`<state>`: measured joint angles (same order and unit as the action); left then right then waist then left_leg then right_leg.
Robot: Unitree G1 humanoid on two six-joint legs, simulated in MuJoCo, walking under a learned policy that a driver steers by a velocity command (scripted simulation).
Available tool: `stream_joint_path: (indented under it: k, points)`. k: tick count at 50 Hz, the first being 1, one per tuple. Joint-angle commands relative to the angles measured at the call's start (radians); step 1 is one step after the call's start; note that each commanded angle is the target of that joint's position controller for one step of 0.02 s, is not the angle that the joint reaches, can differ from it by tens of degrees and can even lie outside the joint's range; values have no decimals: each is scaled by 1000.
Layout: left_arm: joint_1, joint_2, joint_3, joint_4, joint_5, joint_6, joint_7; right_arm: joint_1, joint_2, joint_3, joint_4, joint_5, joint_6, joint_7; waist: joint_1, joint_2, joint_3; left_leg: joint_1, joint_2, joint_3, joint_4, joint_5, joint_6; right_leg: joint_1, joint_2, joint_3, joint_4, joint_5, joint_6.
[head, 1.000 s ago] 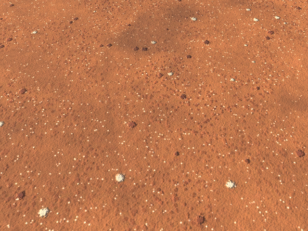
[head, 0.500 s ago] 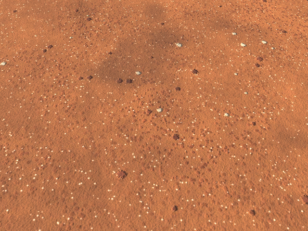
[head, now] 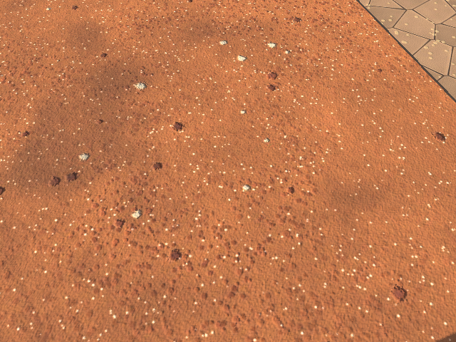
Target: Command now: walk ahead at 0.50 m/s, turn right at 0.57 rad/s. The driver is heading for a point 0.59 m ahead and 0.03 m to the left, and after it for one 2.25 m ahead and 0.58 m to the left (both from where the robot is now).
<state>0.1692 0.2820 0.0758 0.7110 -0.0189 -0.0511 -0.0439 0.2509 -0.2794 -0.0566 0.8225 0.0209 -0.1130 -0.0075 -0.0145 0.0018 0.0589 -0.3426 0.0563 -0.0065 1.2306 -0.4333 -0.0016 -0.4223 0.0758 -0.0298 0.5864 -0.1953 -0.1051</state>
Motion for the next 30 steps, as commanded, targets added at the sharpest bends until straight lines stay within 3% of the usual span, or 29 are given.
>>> stream_joint_path:
  k: [1,3,6,10,14,17,18,19,20,21,22,23,24,25,26,27,30]
  points:
    - [42,93,24,-72,10,-20,10,-22,-137,-35,-100,-22,-31,-5,4,-12,-134,-327,76,-88,-35,123,14,344,-261,421,-326,192,-193]
    - [43,108,28,-75,9,-26,18,-12,-115,-35,-112,-32,-6,-4,-16,-20,-123,-281,74,-71,-103,156,-15,258,-241,378,-354,295,-203]
    - [96,141,36,-58,4,-27,38,-102,-83,-25,-149,-42,9,-8,4,-28,-85,-308,48,-48,-268,286,-54,201,-201,305,-364,359,-187]
    - [160,143,36,-37,-5,-14,54,-254,-52,-9,-189,-32,0,5,66,-79,-67,-252,-16,-41,-572,505,-55,189,-150,280,-335,241,-125]
    - [220,133,31,-6,-7,-8,59,-328,-71,-9,-213,-19,-18,31,102,-95,-58,-220,-37,-46,-701,541,-30,276,-200,345,-283,176,-112]
    - [227,136,31,8,-1,0,63,-307,-97,-19,-218,-19,-30,40,84,-123,-53,-193,-43,-43,-745,424,14,373,-247,405,-218,245,-97]
    - [214,139,32,7,0,3,63,-263,-108,-26,-210,-20,-33,38,58,-137,-64,-136,-55,-25,-766,386,35,386,-245,406,-181,333,-87]
    - [194,126,27,1,1,4,61,-171,-130,-39,-187,-25,-37,32,7,-131,-113,0,-69,-4,-805,400,67,383,-201,378,-86,473,-66]
    - [171,94,12,-18,11,2,56,-27,-169,-52,-168,-39,-40,26,-62,-95,-240,250,31,-92,-760,442,130,289,-153,333,120,452,-34]
    - [288,37,-8,-23,8,-8,56,127,-252,-75,-143,-52,-35,22,-62,120,-407,640,240,-433,-751,391,280,-27,-18,228,478,142,42]
    - [344,45,-15,-9,-11,-18,55,189,-213,-71,-96,-23,-24,35,-59,314,-432,739,352,-759,-891,162,354,-260,33,213,684,-374,72]
    - [248,130,3,-16,-22,-23,52,140,-139,-50,-107,-3,-19,34,-77,175,-270,623,323,-700,-927,-1,306,-361,-29,246,758,-329,68]
    - [144,137,3,-40,-16,-24,50,72,-108,-37,-121,-10,-8,30,-69,82,-160,482,281,-556,-945,18,265,-365,-77,198,747,-244,66]
    - [86,122,1,-57,1,-26,47,24,-90,-27,-122,-19,-1,31,-41,35,-73,343,234,-458,-982,113,250,-347,-114,162,676,-184,67]
    - [80,111,5,-59,13,-26,46,-2,-72,-19,-124,-26,-2,31,-13,42,-53,268,199,-395,-1006,195,236,-303,-150,153,608,-138,68]
    - [100,91,3,-54,11,-23,43,-11,-70,-16,-122,-31,-3,32,6,67,-52,220,171,-349,-1028,254,230,-255,-165,140,569,-117,73]
    - [90,47,-10,-58,14,-18,44,9,-103,-24,-98,-19,-10,31,15,87,-58,180,153,-243,-1070,417,249,-242,-181,99,448,-65,95]
